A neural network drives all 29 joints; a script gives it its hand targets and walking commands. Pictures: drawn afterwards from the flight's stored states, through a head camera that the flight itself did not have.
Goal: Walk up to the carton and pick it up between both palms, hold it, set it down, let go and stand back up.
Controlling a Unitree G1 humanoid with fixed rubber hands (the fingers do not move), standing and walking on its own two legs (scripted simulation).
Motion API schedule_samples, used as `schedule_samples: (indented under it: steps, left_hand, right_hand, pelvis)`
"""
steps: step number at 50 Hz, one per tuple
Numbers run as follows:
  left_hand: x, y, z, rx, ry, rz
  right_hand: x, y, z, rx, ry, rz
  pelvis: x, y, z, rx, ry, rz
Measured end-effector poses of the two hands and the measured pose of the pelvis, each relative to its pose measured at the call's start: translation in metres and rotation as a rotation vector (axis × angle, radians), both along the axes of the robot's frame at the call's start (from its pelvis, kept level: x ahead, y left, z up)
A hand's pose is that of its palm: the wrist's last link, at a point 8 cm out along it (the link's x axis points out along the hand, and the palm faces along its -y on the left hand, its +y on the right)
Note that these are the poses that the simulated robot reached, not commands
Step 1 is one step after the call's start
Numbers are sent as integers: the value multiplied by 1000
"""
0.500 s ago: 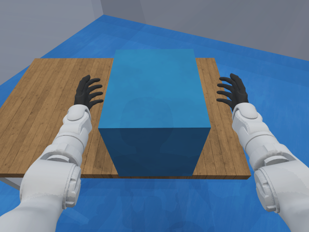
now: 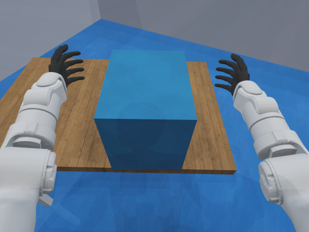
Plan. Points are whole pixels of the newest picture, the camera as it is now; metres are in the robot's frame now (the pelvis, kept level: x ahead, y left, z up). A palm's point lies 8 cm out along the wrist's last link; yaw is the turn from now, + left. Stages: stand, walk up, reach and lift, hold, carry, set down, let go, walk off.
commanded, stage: set down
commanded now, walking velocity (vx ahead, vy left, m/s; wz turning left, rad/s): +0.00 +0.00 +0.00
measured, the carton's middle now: (147, 111) +0.50 +0.06 +0.00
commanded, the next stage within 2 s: none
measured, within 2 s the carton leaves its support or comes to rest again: neither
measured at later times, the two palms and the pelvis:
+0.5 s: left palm (60, 128) +0.37 +0.28 +0.07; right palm (229, 128) +0.38 -0.17 +0.07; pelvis +0.03 +0.00 +0.01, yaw +0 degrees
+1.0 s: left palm (62, 166) +0.29 +0.27 +0.01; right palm (232, 164) +0.31 -0.17 +0.02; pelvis +0.04 +0.01 +0.01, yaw -1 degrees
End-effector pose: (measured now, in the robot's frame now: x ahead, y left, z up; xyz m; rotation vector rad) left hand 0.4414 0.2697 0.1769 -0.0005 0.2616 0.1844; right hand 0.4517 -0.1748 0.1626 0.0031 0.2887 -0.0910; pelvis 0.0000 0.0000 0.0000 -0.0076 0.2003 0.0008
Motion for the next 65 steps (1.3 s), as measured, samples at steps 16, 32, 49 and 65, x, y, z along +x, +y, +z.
schedule_samples:
  steps: [16, 32, 49, 65]
  left_hand:
    - [-60, 1, -107, -25, 60, 2]
    - [-83, 8, -100, -4, 3, -27]
    - [-149, -2, -164, 3, 63, -28]
    - [-189, 1, -193, 29, 41, -20]
  right_hand:
    - [-53, 25, -93, 44, 39, -11]
    - [-84, 2, -94, 39, -23, -14]
    - [-144, 4, -142, 36, 21, -10]
    - [-188, 4, -182, 23, 46, -22]
  pelvis:
    - [17, -3, 4, -4, -121, 8]
    - [33, 5, 8, -4, -173, -6]
    - [39, 11, 6, -4, -193, -12]
    - [34, 15, 1, -9, -216, -6]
